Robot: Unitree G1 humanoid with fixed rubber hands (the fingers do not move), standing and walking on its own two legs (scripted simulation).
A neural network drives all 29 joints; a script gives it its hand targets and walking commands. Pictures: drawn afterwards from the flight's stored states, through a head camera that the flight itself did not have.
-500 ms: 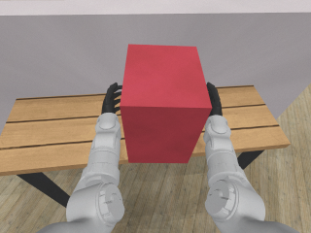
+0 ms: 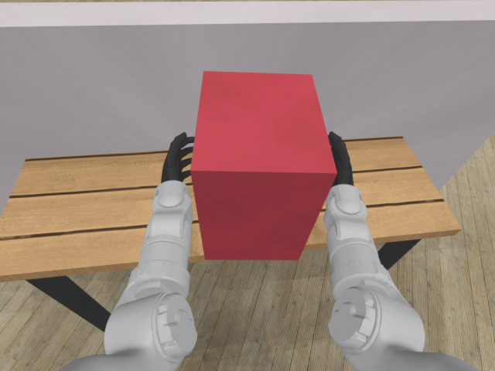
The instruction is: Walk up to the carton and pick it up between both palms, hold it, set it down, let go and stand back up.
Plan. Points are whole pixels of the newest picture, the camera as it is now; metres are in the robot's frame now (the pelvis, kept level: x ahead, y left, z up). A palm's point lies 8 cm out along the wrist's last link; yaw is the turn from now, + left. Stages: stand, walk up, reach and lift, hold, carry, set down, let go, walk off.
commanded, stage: reach and lift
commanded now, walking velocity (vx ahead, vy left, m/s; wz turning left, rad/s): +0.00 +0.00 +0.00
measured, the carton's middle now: (254, 173) +0.44 -0.01 +0.05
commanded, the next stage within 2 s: none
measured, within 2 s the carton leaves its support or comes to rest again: leaves its support in 0.50 s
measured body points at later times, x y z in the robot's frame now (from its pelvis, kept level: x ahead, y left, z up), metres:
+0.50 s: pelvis -0.02 -0.01 +0.00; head +0.01 +0.02 +0.45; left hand +0.39 +0.14 +0.08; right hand +0.39 -0.15 +0.09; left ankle -0.02 +0.10 -0.75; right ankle +0.00 -0.10 -0.75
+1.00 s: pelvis -0.02 +0.00 +0.00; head -0.03 +0.03 +0.45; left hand +0.39 +0.15 +0.13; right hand +0.39 -0.13 +0.15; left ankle -0.02 +0.10 -0.75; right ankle +0.00 -0.10 -0.75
